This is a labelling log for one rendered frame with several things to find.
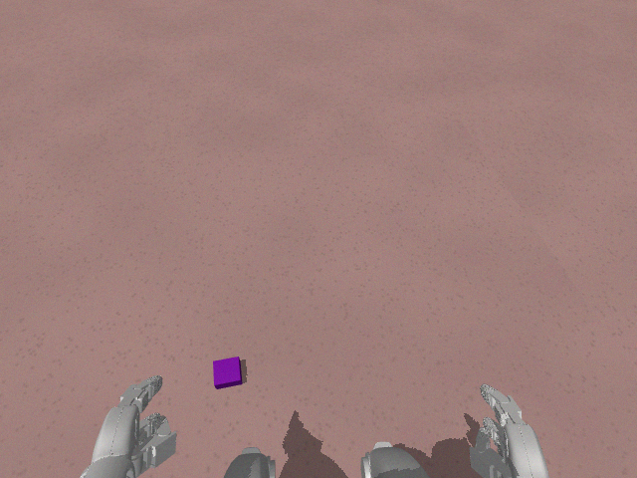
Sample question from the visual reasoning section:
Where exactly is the small box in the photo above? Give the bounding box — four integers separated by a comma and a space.
213, 357, 243, 389

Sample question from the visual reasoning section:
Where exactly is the right robot hand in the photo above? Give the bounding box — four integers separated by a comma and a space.
469, 384, 549, 478

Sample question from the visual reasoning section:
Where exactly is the left robot hand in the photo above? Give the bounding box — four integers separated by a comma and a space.
92, 375, 176, 478

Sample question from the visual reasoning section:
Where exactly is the left robot arm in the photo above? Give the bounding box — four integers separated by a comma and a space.
80, 456, 135, 478

